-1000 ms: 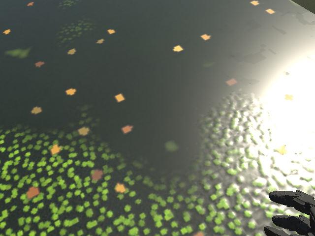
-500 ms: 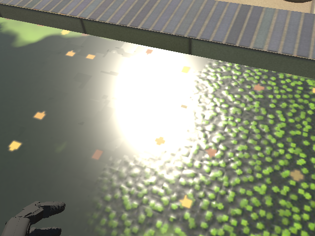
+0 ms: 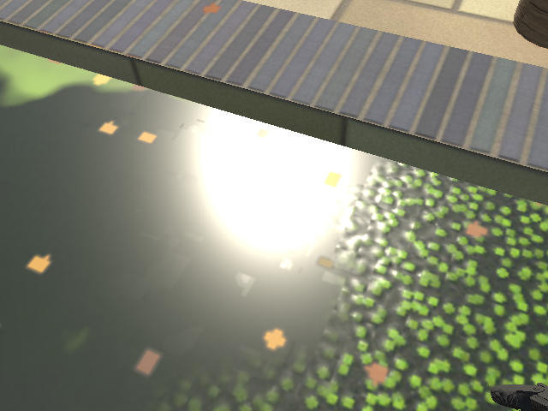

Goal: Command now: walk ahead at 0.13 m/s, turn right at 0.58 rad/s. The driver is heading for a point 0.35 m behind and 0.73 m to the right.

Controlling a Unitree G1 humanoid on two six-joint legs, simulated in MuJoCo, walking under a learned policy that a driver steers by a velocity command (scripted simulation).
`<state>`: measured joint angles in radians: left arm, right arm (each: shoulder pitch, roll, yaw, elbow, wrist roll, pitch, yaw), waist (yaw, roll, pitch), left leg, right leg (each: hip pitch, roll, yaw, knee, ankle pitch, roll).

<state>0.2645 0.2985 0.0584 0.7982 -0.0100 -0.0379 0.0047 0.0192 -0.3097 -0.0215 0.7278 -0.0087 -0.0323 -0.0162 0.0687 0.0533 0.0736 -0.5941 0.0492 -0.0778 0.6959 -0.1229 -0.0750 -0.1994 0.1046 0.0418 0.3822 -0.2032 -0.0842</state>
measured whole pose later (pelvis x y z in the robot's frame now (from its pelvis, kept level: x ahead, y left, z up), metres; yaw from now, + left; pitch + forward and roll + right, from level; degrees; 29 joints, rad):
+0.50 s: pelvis +0.09 -0.01 -0.01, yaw -26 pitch +2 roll +2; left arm 0.16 0.32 0.09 0.66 -0.03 0.07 -0.02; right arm 0.10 -0.32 -0.08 0.78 0.02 0.01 -0.02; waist 0.00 0.02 0.07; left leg -0.24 0.14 0.26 0.45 -0.21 -0.04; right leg -0.37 -0.08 -0.07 0.70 -0.33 -0.02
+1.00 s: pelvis +0.31 -0.20 -0.03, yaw -53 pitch +5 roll +4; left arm 0.51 0.27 0.07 0.77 -0.02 -0.02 0.04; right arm -0.09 -0.28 -0.07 0.62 0.03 -0.14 0.04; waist 0.10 -0.02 0.02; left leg -0.54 -0.05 -0.03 0.56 -0.11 -0.03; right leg 0.01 0.03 0.35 0.67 -0.58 -0.08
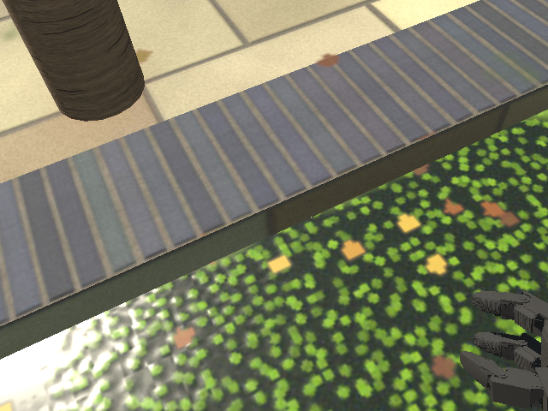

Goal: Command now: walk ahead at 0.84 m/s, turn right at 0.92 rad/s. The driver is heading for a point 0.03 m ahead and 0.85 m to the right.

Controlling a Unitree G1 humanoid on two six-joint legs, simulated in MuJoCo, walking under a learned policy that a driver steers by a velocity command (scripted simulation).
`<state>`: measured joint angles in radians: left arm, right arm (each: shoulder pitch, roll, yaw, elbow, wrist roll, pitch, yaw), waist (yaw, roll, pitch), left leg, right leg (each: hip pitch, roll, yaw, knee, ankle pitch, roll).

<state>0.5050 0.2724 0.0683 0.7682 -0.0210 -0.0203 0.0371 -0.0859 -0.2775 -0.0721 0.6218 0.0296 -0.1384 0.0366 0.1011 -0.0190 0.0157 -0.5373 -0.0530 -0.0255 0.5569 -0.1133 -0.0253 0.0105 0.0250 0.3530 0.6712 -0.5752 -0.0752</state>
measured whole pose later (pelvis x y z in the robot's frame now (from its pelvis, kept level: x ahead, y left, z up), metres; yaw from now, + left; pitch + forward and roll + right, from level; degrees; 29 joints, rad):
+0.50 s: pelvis +0.27 -0.04 +0.02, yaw -11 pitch +1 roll +1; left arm 0.08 0.25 0.01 0.64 0.02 -0.04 -0.03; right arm 0.15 -0.32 -0.03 0.81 0.01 -0.02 -0.01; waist -0.02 0.03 0.11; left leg -0.44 0.06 -0.02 1.08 -0.51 -0.06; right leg -0.41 0.07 0.03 0.52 -0.13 -0.07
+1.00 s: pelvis +0.37 -0.02 +0.03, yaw -12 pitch -1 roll -1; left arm 0.15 0.26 0.04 0.89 0.01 0.02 0.02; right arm 0.13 -0.26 0.01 0.91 -0.01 -0.02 -0.01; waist 0.00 0.01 0.04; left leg -0.19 0.02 0.00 0.52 -0.31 -0.01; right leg -0.21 0.04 0.06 0.49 -0.26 -0.01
